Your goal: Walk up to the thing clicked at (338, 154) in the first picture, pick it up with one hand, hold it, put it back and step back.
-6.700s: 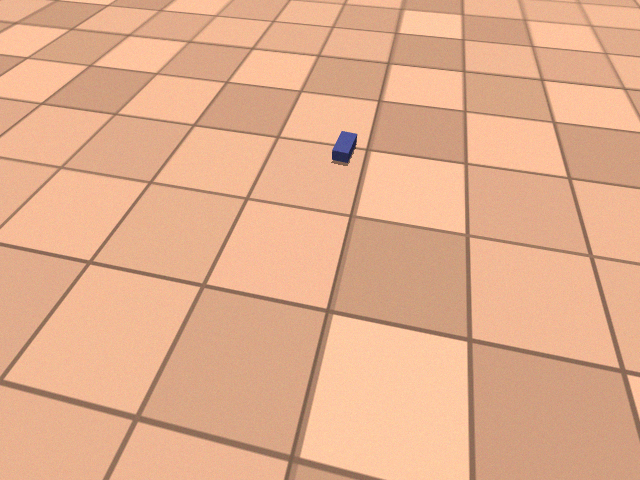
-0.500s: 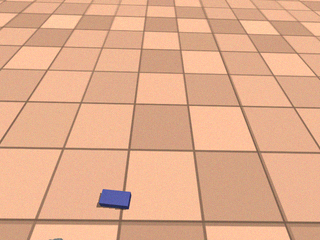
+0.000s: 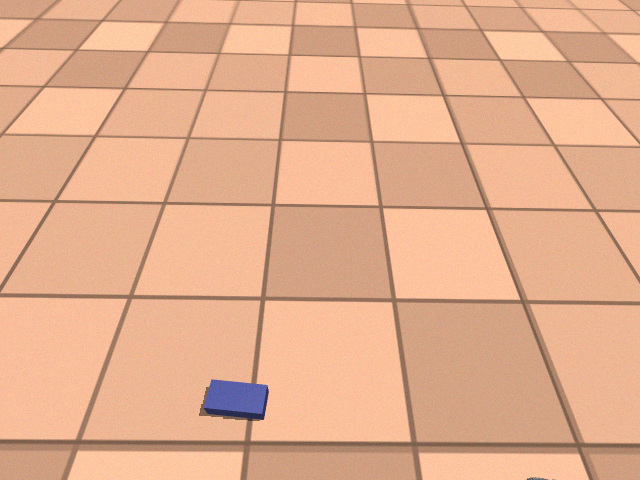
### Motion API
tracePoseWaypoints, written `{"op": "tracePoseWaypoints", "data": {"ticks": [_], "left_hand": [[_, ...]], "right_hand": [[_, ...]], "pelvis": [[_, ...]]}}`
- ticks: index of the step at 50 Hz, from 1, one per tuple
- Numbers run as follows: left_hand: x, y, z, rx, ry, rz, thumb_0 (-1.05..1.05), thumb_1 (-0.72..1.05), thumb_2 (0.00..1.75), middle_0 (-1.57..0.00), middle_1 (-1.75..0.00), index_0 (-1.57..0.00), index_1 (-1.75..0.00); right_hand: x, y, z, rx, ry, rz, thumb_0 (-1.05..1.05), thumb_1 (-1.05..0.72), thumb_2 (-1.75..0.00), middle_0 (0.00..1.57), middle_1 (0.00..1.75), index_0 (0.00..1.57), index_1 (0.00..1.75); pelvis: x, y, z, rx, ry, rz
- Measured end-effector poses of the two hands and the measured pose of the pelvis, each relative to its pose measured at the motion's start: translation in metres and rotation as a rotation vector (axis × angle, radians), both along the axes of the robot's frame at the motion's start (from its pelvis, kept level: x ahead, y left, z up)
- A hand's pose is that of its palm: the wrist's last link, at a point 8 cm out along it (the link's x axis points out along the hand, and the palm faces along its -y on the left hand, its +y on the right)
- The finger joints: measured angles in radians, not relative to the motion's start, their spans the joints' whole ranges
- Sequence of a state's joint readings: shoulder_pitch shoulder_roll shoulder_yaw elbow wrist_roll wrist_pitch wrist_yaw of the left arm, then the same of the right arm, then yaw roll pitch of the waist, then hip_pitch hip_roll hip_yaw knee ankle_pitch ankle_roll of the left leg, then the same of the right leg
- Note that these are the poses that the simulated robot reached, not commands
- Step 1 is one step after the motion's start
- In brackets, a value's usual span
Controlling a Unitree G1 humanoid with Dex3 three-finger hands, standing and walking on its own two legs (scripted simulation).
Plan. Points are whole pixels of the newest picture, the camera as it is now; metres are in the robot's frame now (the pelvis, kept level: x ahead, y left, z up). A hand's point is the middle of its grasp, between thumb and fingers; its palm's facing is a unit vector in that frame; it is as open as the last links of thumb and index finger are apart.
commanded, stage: walk up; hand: left
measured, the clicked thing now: (237, 399) +0.45 +0.25 -0.75
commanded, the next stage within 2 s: stand in 0.80 s
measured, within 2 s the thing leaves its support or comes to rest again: neither
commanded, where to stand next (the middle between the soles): +0.04 +0.00 m, yaw -4 degrees
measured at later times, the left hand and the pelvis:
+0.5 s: hand out of the picture +0.10 +0.25 -0.16, palm faces -0.01 -0.94 -0.34, open 7.4 cm; pelvis +0.01 +0.00 +0.00, yaw +0 degrees
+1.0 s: hand out of the picture +0.09 +0.23 -0.16, palm faces +0.00 -0.94 -0.34, open 7.4 cm; pelvis +0.01 -0.02 +0.00, yaw +0 degrees
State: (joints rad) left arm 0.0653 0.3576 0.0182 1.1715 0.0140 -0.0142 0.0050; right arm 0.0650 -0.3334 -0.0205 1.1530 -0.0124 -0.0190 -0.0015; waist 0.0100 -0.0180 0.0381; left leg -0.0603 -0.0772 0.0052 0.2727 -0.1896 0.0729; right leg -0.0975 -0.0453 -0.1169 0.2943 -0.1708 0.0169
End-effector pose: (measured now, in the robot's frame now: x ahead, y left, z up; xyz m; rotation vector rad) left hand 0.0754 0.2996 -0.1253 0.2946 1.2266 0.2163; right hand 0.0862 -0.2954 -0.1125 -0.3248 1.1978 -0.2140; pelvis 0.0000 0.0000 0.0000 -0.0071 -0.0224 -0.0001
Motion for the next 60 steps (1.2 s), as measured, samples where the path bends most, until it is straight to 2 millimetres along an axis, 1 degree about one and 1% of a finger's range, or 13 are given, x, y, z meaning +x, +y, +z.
{"op": "tracePoseWaypoints", "data": {"ticks": [6, 14, 27, 40, 48, 60], "left_hand": [[0.009, 0.000, 0.001, 0.002, -0.011, -0.009, 0.01, 0.90, 0.90, -0.20, -0.30, -0.21, -0.30], [0.016, -0.003, 0.002, 0.002, -0.017, -0.017, 0.01, 0.90, 0.90, -0.20, -0.30, -0.21, -0.30], [0.018, -0.007, 0.001, 0.000, -0.011, -0.020, 0.01, 0.90, 0.90, -0.20, -0.30, -0.21, -0.30], [0.019, -0.010, 0.003, 0.008, -0.014, -0.019, 0.01, 0.90, 0.90, -0.20, -0.30, -0.21, -0.30], [0.014, -0.018, 0.004, 0.006, -0.018, -0.010, 0.01, 0.90, 0.90, -0.20, -0.30, -0.21, -0.30], [-0.005, -0.032, 0.003, -0.004, -0.002, -0.012, 0.01, 0.90, 0.90, -0.20, -0.30, -0.21, -0.30]], "right_hand": [[0.004, 0.000, 0.001, -0.002, -0.005, -0.002, 0.01, -0.90, -0.90, 0.20, 0.30, 0.21, 0.30], [0.002, -0.004, 0.000, -0.004, 0.006, -0.010, 0.01, -0.90, -0.90, 0.20, 0.30, 0.21, 0.30], [0.000, -0.007, 0.000, -0.007, 0.018, -0.013, 0.01, -0.90, -0.90, 0.20, 0.30, 0.21, 0.30], [0.004, -0.010, -0.002, 0.001, 0.012, -0.006, 0.01, -0.90, -0.90, 0.20, 0.30, 0.21, 0.30], [0.005, -0.013, -0.002, 0.002, 0.002, 0.000, 0.01, -0.90, -0.90, 0.20, 0.30, 0.21, 0.30], [-0.004, -0.023, -0.002, 0.009, 0.001, 0.003, 0.01, -0.90, -0.90, 0.20, 0.30, 0.21, 0.30]], "pelvis": [[0.003, 0.000, 0.000, 0.002, 0.003, 0.001], [0.007, -0.001, 0.000, 0.000, 0.002, 0.000], [0.011, -0.004, 0.000, 0.001, 0.003, -0.002], [0.013, -0.009, 0.000, 0.003, 0.003, -0.001], [0.011, -0.014, 0.001, 0.006, -0.005, 0.000], [0.004, -0.025, 0.001, 0.006, -0.015, -0.002]]}}
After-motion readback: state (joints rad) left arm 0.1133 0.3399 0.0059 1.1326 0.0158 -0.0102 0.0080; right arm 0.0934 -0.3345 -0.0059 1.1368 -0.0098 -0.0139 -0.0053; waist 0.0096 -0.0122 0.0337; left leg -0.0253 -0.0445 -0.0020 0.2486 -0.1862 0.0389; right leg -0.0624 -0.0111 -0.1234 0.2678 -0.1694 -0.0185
